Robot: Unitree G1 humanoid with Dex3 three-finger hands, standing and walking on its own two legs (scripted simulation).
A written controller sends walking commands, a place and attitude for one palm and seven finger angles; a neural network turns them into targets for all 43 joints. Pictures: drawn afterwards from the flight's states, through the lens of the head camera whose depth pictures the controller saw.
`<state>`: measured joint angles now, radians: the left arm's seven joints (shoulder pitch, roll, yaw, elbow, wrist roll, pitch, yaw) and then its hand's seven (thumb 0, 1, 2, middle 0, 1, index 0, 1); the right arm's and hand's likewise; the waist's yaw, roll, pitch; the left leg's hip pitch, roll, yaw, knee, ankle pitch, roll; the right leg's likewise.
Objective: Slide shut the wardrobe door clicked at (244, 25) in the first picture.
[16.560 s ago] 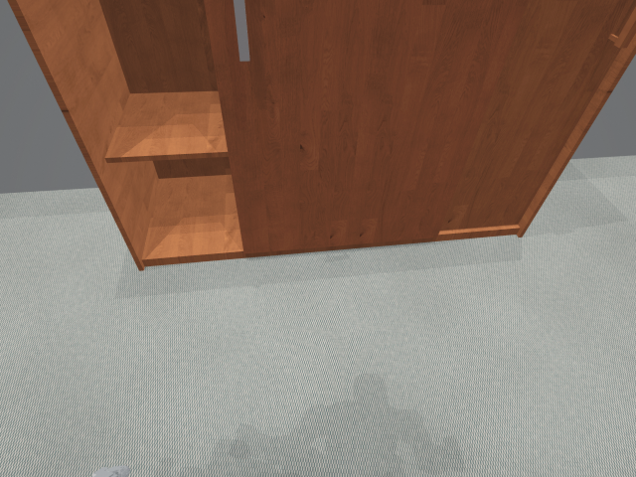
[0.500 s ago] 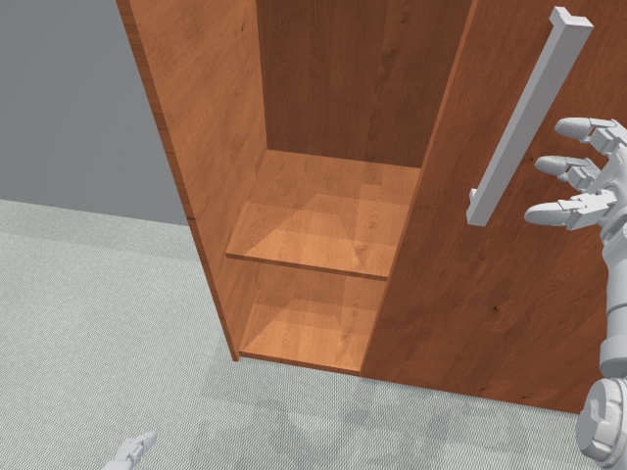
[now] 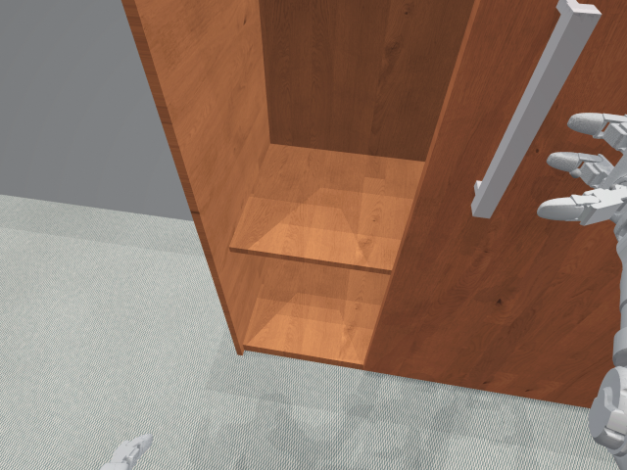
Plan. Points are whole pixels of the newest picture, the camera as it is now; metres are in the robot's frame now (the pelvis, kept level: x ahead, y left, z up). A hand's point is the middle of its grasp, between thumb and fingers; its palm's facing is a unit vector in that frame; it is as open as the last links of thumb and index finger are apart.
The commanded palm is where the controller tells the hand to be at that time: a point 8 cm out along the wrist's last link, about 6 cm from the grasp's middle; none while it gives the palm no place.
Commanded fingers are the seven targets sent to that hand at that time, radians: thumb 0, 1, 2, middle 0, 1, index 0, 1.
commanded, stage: feel for the door with the fingertips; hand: right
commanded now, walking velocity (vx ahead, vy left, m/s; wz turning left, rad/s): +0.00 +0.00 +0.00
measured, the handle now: (517, 123) +0.50 -0.19 +0.21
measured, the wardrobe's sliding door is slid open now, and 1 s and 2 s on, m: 0.40 0.40 0.40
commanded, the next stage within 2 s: slide the fingers in behind the handle in 0.76 s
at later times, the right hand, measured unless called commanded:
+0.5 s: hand (549, 169) +0.45 -0.22 +0.19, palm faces +0.11 +0.99 -0.02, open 14.0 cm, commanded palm +0.42 -0.27 +0.19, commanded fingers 0.00 0.50 -0.30 0.30 1.20 0.30 1.20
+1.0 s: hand (555, 162) +0.46 -0.23 +0.19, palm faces +0.10 +1.00 -0.02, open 13.5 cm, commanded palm +0.44 -0.28 +0.19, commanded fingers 0.00 0.50 -0.30 0.30 1.20 0.30 1.20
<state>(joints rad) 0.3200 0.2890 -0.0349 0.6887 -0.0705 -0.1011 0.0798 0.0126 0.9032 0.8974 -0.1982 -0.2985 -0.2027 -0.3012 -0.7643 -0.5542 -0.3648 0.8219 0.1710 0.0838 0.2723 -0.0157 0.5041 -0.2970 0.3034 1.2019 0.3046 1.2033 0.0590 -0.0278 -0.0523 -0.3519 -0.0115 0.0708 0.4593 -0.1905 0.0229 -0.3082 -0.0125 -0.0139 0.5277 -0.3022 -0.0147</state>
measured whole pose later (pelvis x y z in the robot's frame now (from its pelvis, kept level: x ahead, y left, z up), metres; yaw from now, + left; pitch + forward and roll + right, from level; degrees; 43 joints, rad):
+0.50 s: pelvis +0.00 +0.00 +0.00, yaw +1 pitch +4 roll +1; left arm 0.31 0.27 -0.03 0.69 -0.06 -0.09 0.07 0.01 0.90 0.90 -0.20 -0.30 -0.20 -0.30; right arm -0.74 -0.48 -0.35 0.75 0.15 0.12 0.19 -0.02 0.50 -0.30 0.30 1.20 0.31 1.20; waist 0.06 -0.03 -0.06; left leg -0.34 -0.02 0.06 0.45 -0.19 0.02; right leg -0.29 -0.02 -0.03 0.51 -0.30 -0.02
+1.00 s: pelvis -0.01 +0.00 +0.00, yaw -1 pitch +6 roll +1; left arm 0.37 0.28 -0.03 0.74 -0.06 -0.12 0.07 0.01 0.90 0.90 -0.20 -0.30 -0.20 -0.30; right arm -0.92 -0.55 -0.33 1.00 0.14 0.01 0.24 -0.02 0.50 -0.30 0.36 1.26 0.38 1.26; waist 0.08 -0.02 -0.05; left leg -0.40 -0.01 0.08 0.47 -0.18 0.02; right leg -0.37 -0.01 0.00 0.55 -0.30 -0.02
